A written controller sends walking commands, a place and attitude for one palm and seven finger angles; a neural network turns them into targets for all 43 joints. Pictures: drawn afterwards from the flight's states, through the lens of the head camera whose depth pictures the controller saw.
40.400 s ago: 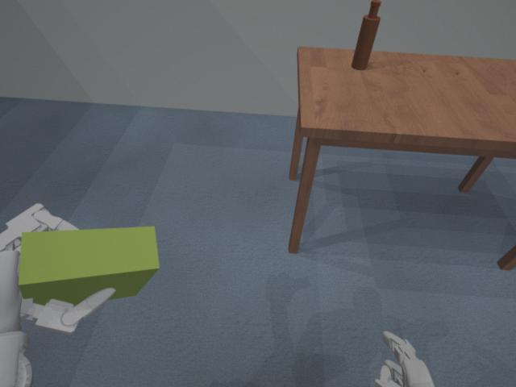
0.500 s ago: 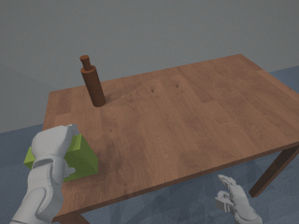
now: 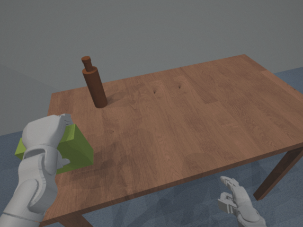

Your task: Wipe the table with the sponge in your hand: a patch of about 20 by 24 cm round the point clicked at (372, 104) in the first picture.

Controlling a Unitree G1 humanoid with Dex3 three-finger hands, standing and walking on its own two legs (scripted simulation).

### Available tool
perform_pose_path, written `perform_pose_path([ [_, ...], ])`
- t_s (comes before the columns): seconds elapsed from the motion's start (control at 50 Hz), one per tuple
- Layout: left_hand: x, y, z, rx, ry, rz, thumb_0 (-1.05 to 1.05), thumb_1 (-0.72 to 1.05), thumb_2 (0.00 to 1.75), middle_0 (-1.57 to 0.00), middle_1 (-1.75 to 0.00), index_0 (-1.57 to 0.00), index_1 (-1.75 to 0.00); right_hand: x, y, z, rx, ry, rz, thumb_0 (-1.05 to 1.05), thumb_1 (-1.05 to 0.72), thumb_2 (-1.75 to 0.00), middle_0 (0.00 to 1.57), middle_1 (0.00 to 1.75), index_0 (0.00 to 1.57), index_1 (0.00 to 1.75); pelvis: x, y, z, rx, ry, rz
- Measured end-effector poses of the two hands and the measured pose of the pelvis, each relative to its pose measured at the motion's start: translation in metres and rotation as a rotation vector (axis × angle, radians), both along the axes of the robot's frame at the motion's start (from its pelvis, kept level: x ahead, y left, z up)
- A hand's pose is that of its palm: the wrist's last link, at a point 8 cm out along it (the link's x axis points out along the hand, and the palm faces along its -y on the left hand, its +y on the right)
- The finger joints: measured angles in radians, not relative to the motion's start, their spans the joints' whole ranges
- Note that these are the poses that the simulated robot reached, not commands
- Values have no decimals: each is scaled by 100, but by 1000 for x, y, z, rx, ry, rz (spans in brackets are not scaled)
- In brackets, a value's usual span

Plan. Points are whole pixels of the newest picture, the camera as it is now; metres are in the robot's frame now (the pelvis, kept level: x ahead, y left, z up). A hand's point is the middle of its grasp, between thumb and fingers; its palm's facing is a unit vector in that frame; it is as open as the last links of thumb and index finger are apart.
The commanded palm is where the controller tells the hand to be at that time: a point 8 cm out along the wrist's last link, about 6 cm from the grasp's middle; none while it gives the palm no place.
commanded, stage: lift the sponge slowly off the table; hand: left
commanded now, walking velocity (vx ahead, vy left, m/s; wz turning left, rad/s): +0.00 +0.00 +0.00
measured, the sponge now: (63, 156) +0.25 +0.29 +0.07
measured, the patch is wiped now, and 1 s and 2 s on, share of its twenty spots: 0.95 0.95 0.95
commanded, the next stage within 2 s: bring the sponge back beside the body in 0.20 s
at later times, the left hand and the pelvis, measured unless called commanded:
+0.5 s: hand (58, 146) +0.25 +0.27 +0.12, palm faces +0.10 -0.14 -0.98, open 9.3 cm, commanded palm +0.20 +0.27 +0.19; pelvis +0.00 +0.01 +0.00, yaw +0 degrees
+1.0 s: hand (49, 159) +0.21 +0.28 +0.12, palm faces +0.09 -0.14 -0.99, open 9.3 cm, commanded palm +0.17 +0.28 +0.18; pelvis -0.01 +0.00 +0.00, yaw +0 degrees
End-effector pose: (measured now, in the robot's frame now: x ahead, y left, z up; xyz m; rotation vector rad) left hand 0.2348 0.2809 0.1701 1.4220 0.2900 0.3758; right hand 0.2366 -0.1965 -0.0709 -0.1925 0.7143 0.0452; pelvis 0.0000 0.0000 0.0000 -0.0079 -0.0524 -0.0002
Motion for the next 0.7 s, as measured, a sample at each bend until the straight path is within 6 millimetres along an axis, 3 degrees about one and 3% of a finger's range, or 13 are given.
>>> perform_pose_path([
  [0.26,-4,3,3,-16,13,-4,-1,-48,108,-79,-142,-84,-141,-1,1,1,-5,-6,3,1,-91,-90,20,30,20,30,-3,3,0,0,2,0],
  [0.5,-14,-7,5,-32,-26,-54,-1,-48,108,-79,-142,-84,-141,-3,5,2,2,-11,1,1,-91,-90,20,30,18,29,-3,6,0,0,-5,-4],
  [0.7,-28,3,0,-46,-19,8,-1,-48,108,-79,-142,-84,-141,-3,5,4,-1,-12,11,1,-91,-90,20,30,18,29,-6,4,-1,0,-10,-3],
])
